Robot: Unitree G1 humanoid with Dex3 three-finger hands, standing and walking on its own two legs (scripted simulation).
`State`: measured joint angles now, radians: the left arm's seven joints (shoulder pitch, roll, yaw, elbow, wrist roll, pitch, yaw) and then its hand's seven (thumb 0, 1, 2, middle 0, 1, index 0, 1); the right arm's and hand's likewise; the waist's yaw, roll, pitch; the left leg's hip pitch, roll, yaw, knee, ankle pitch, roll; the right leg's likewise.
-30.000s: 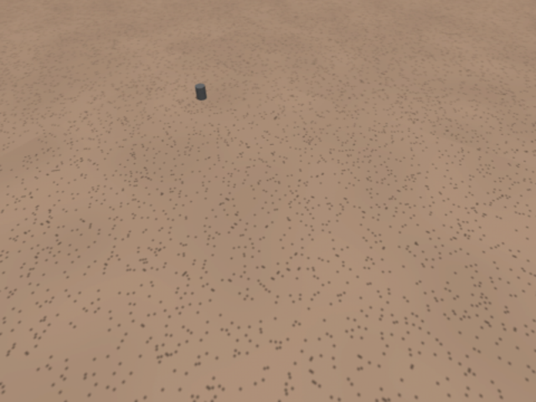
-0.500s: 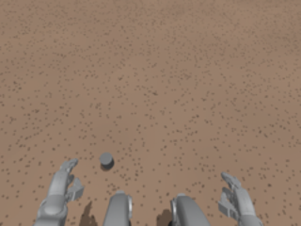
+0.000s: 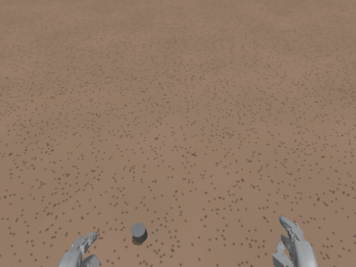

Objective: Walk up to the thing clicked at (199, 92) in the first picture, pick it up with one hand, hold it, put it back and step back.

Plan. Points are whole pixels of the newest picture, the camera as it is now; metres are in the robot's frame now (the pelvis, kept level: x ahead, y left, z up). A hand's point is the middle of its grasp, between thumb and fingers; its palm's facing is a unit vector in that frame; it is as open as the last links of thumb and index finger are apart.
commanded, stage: home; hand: left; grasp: from above
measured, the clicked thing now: (139, 232) +0.43 +0.21 -0.67
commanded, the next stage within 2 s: stand in 1.86 s
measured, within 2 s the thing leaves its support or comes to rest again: neither
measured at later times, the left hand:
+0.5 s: hand out of the picture +0.16 +0.17 -0.05, palm faces +0.04 -0.98 -0.20, open 7.4 cm
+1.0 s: hand out of the picture +0.14 +0.18 -0.05, palm faces +0.04 -0.98 -0.20, open 7.4 cm
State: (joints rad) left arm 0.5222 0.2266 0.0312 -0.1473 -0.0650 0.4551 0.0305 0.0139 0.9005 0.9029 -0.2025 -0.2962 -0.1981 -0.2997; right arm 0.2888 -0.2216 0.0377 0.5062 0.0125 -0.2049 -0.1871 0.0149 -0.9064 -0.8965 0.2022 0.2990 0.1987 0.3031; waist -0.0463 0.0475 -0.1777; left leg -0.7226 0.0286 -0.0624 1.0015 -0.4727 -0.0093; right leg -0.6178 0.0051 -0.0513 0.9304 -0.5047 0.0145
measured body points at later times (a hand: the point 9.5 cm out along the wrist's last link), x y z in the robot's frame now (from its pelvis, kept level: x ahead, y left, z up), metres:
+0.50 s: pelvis -0.01 +0.00 +0.00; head +0.01 +0.00 +0.45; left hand +0.15 +0.23 -0.03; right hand +0.15 -0.25 -0.06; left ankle +0.01 +0.12 -0.68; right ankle -0.02 -0.13 -0.68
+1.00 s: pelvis -0.02 +0.00 +0.00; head -0.01 +0.00 +0.45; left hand +0.14 +0.23 -0.03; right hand +0.14 -0.25 -0.06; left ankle +0.01 +0.12 -0.68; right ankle -0.02 -0.13 -0.68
